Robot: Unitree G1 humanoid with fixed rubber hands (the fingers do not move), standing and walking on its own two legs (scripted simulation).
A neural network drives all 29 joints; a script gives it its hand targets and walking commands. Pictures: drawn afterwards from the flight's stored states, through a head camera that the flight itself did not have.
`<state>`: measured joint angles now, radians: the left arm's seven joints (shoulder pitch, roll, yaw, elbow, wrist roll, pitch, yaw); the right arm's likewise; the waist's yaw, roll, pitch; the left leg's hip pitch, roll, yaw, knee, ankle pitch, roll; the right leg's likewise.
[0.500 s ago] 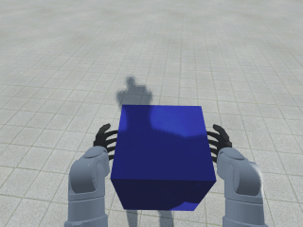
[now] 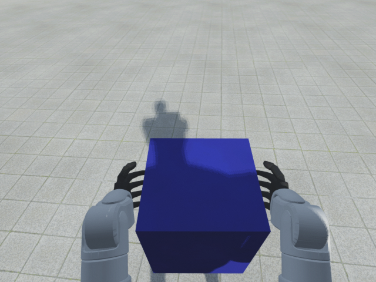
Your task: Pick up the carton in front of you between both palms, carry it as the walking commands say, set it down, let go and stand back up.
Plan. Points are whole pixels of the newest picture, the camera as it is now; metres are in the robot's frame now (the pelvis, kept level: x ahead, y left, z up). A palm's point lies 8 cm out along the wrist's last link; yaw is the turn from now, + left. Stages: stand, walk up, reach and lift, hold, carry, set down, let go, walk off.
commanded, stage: carry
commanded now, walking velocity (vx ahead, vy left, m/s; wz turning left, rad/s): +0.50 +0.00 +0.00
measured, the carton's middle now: (198, 208) +0.28 +0.00 +0.02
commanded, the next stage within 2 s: none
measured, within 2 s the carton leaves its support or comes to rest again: neither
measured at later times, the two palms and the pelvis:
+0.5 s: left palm (134, 109) +0.57 +0.18 +0.10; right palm (237, 105) +0.56 -0.12 +0.11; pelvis +0.30 +0.03 +0.01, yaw -2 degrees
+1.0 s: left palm (148, 76) +0.77 +0.16 +0.10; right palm (232, 75) +0.76 -0.14 +0.10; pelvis +0.50 +0.01 +0.01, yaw +0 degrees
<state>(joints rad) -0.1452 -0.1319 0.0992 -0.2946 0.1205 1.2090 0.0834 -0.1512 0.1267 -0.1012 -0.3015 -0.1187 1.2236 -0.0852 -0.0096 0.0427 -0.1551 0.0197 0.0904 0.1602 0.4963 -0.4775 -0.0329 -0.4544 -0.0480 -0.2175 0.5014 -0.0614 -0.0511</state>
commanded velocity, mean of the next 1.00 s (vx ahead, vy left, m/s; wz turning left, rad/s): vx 0.21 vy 0.00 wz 0.00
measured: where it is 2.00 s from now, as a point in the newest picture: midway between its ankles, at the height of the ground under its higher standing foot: (194, 261)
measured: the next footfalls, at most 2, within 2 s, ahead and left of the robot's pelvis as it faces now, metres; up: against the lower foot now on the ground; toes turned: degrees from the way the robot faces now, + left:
left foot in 0.44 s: +0.43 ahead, +0.12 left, +0.00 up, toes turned +9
right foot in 0.80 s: +0.56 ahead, -0.09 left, +0.00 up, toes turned +19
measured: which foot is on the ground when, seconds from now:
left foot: down 0.00-0.00, up 0.02-0.42, down 0.44-1.00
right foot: down 0.00-0.44, up 0.46-0.78, down 0.80-1.00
